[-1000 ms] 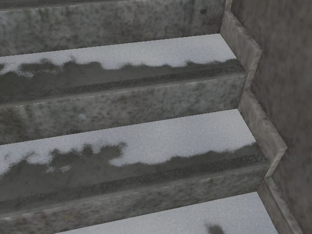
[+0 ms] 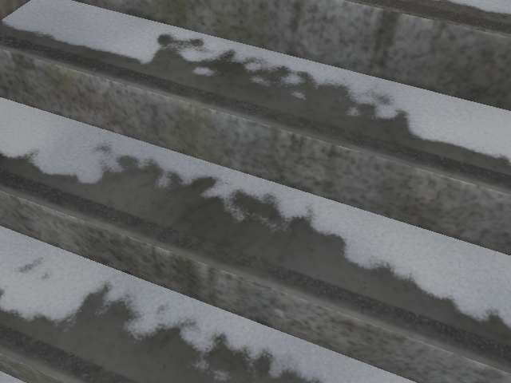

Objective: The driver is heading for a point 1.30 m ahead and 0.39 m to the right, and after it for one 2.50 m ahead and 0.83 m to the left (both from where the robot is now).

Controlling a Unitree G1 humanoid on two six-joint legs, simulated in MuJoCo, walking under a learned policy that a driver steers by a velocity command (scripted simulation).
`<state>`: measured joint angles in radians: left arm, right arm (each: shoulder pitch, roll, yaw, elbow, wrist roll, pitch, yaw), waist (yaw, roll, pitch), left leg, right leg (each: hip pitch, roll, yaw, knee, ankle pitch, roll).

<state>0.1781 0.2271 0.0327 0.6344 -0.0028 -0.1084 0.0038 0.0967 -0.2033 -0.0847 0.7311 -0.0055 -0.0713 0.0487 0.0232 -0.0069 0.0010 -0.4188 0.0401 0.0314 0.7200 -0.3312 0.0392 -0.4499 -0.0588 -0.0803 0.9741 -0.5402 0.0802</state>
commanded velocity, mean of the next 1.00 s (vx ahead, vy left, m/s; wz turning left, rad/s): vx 0.00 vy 0.00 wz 0.04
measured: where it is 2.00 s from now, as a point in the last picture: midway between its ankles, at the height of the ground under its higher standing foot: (278, 378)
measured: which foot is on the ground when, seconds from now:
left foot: down 0.00-1.00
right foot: up 0.00-0.24, down 0.26-1.00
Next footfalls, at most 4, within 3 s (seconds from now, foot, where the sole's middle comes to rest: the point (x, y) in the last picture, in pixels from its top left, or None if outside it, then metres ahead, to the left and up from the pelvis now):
0.26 right None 0.04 -0.16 -0.76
1.68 right None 0.40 -0.13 -0.58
2.16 left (272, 229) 0.72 -0.01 -0.41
2.58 right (376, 116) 0.93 -0.23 -0.23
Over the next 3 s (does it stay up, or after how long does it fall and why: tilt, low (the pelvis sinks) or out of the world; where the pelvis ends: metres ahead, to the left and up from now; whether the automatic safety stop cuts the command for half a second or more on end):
stays up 1.04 -0.15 0.55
